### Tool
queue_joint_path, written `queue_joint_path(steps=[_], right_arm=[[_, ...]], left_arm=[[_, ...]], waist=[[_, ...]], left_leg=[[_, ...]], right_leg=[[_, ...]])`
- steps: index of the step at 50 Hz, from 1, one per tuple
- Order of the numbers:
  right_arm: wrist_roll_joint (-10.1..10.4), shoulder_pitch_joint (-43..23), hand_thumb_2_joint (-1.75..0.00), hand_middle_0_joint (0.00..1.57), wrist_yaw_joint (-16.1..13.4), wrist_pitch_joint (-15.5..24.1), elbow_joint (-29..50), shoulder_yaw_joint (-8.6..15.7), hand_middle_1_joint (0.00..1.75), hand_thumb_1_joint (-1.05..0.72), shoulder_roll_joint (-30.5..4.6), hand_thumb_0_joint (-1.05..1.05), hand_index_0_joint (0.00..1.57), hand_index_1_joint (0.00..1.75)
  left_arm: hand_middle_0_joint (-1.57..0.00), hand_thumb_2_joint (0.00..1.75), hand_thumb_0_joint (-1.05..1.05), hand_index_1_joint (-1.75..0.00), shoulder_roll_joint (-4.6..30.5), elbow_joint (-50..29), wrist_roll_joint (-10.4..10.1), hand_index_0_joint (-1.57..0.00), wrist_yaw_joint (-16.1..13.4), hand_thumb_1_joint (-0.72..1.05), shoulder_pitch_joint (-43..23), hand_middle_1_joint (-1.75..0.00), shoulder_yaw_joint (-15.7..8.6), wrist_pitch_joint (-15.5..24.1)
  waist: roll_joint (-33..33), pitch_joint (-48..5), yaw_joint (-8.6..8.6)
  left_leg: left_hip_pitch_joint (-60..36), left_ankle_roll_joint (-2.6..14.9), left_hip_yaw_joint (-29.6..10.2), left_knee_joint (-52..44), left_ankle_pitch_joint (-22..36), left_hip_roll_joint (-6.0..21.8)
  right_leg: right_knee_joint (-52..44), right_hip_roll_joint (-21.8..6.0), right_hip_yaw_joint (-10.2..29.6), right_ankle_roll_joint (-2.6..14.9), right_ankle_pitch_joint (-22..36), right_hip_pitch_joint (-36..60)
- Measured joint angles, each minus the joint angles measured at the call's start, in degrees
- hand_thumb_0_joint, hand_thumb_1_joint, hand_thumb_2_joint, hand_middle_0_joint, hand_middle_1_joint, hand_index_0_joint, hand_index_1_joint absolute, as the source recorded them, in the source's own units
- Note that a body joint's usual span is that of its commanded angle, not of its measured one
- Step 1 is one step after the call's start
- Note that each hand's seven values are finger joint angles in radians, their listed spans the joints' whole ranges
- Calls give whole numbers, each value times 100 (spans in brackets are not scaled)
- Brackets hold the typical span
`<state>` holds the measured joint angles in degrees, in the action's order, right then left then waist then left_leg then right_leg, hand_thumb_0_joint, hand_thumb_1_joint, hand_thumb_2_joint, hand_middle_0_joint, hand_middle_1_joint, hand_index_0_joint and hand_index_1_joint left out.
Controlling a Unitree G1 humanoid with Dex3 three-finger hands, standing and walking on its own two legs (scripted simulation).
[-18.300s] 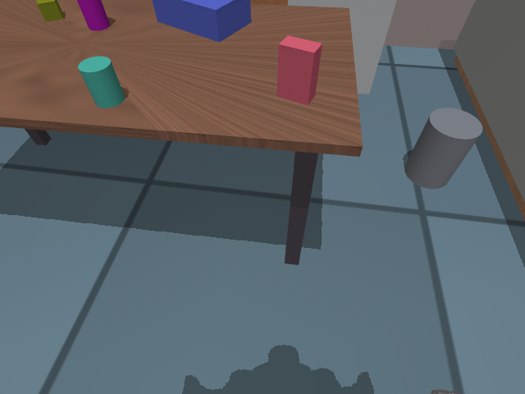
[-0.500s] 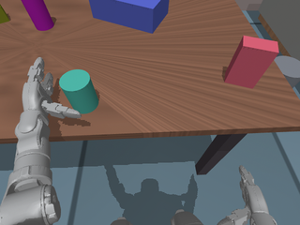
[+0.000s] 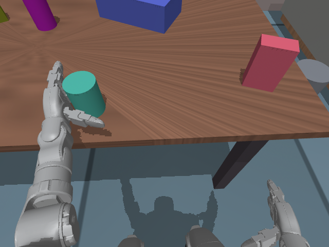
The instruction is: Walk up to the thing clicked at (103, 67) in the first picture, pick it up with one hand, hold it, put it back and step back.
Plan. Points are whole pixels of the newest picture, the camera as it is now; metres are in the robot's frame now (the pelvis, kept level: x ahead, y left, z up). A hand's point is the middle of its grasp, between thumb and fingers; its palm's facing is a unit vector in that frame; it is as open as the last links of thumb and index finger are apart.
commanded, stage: close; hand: left
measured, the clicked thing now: (85, 96) +0.47 +0.18 +0.08
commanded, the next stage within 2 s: settle in 0.70 s
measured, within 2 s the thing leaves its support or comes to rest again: leaves its support in 1.12 s
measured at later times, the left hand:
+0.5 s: hand (83, 92) +0.46 +0.18 +0.10, palm faces +0.10 -1.00 +0.01, open 13.0 cm
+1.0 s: hand (83, 93) +0.46 +0.18 +0.10, palm faces +0.11 -0.99 -0.01, open 10.5 cm
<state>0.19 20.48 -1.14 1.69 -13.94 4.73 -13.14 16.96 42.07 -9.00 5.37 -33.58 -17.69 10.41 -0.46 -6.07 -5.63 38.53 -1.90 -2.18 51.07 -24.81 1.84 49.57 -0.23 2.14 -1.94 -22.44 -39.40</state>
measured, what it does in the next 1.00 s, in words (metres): stands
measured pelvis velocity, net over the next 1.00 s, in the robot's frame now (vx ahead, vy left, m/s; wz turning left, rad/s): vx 0.00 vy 0.00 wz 0.00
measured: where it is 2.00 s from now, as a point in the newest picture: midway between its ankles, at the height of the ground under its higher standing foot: outside the picture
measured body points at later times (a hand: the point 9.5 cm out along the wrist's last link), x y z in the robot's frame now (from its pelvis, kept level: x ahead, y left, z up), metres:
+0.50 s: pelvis +0.00 +0.01 +0.00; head +0.06 +0.01 +0.44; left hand +0.45 +0.23 +0.10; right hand +0.14 -0.26 -0.05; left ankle +0.00 +0.14 -0.69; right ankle +0.02 -0.14 -0.69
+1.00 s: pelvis +0.00 +0.00 +0.00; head +0.07 +0.00 +0.44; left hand +0.45 +0.23 +0.10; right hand +0.15 -0.27 -0.05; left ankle +0.00 +0.14 -0.69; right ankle +0.02 -0.14 -0.69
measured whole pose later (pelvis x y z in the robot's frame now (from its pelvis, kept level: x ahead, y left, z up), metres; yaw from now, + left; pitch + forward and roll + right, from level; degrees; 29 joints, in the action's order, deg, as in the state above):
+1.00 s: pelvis +0.00 +0.00 +0.00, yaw +0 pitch +14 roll -1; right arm 0.3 20.4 -0.8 -0.6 -11.6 4.1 -13.0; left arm 19.4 46.8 -7.1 4.4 -38.1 -18.3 11.1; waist -0.8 -6.4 -6.1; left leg 40.8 -2.0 -2.2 52.0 -25.3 1.9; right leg 50.7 -0.2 2.2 -1.9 -22.9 -41.8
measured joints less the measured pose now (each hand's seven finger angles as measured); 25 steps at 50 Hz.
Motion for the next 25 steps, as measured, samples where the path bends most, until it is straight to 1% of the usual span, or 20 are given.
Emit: queue_joint_path(steps=[2,5,10,14,17,20,25], right_arm=[[-1,7,-6,6,-7,-26,-15,35,6,52,4,-1,5,5],[-5,-36,-6,6,-27,-64,-8,23,6,51,38,-1,5,5],[-27,-205,-5,6,-34,-26,51,-3,6,51,57,-1,5,5],[-34,-176,-5,6,-43,43,91,-12,6,51,33,-1,5,5],[-43,-97,-5,6,-37,47,74,-71,6,51,34,-1,5,5],[-62,-57,-5,6,-18,39,15,-108,6,50,46,-1,5,5],[-57,-42,-5,6,5,-29,-15,-85,6,50,51,-1,5,5]], left_arm=[[-9,3,-1,-2,-32,9,19,-8,-57,-55,26,-1,0,44],[-15,4,-1,-6,-38,58,75,-14,-100,-56,-1,-5,42,127],[-29,7,-1,-15,117,322,164,-29,-204,-55,-282,-16,-22,202],[-40,10,-1,-22,277,583,153,-40,-178,-53,-521,-23,-59,254],[-47,13,-1,-28,336,719,127,-48,-116,-52,-650,-29,-45,249],[-55,18,-1,-35,325,779,123,-56,-84,-49,-710,-36,-15,217],[-69,28,-1,-48,238,735,127,-69,-128,-43,-637,-49,19,186]], waist=[[-3,-1,7],[25,25,6],[84,97,-56],[111,78,-97],[115,24,-115],[77,-23,-119],[-39,-71,-72]], left_leg=[[10,3,13,14,2,0],[47,5,13,43,12,-8],[169,3,0,101,41,-19],[276,3,-11,131,49,-20],[341,4,-19,151,37,-11],[366,6,-15,164,16,2],[317,27,24,155,-25,10]], right_leg=[[21,1,13,-4,2,-18],[62,-5,17,-6,6,-60],[121,-12,8,-7,30,-177],[132,-12,-1,-6,44,-272],[125,-3,-9,-7,47,-324],[103,10,-6,-11,47,-336],[70,16,30,-30,31,-291]])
